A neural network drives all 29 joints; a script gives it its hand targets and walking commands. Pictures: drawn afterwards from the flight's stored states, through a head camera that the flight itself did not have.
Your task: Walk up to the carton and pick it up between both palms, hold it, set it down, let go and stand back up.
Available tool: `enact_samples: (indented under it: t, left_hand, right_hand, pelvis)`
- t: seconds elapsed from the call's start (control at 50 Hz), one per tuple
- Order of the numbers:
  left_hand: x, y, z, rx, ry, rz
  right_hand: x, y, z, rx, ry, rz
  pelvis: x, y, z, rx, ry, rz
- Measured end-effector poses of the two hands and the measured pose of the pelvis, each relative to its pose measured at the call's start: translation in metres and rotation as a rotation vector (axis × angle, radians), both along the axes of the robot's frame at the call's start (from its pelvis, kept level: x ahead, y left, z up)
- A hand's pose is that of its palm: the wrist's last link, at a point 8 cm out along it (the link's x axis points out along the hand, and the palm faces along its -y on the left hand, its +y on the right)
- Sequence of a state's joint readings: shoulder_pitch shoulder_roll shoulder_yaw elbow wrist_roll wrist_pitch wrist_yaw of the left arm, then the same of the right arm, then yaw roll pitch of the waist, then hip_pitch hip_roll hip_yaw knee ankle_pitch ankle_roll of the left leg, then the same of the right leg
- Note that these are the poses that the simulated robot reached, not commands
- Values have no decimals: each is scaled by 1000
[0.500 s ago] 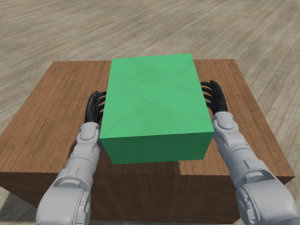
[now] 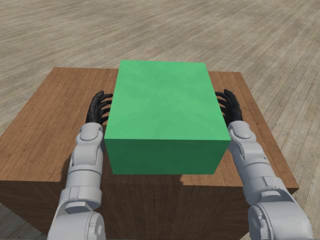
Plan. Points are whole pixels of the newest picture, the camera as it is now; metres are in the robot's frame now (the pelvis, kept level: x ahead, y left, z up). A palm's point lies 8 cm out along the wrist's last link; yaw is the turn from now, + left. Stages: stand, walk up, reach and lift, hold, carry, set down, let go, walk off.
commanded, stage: reach and lift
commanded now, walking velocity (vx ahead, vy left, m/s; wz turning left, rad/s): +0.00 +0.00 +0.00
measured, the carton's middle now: (163, 112) +0.43 +0.00 +0.09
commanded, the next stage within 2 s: hold in 1.10 s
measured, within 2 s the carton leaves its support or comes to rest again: neither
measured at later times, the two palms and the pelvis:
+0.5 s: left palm (94, 119) +0.36 +0.17 +0.14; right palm (237, 117) +0.36 -0.18 +0.14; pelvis +0.00 +0.00 +0.00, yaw +0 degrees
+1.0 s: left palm (93, 115) +0.36 +0.17 +0.15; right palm (240, 114) +0.36 -0.18 +0.15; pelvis +0.00 +0.00 +0.00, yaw +0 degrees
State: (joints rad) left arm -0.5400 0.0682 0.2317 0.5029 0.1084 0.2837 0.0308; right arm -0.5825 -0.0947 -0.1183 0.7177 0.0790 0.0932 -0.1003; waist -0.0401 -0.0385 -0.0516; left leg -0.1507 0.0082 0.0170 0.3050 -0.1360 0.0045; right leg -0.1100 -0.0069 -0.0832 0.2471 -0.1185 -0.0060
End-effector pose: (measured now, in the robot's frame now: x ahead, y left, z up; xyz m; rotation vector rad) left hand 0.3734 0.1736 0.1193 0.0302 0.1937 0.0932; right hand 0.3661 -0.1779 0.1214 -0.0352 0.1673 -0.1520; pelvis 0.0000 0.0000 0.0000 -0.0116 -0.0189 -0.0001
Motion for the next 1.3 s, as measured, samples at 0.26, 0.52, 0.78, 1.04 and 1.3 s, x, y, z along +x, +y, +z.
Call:
enact_samples:
  t: [0.26,0.52,0.78,1.04,1.3]
  left_hand:
    - [-11,-9,9,15,6,-1]
    - [-11,-4,23,14,-6,8]
    - [-13,-4,27,15,-10,0]
    - [-12,-6,36,13,-10,2]
    - [-25,0,52,12,-45,30]
  right_hand:
    - [-11,-8,6,23,4,-5]
    - [-7,-4,18,29,-9,5]
    - [-10,-5,22,31,-14,-1]
    - [-9,-6,29,34,-16,-1]
    - [-12,0,49,39,-53,27]
  pelvis:
    - [2,0,0,0,-11,-6]
    - [4,-1,0,2,-28,-1]
    - [5,-1,0,1,-46,1]
    - [1,-2,0,2,-45,-5]
    - [1,-3,-1,-1,-60,-7]
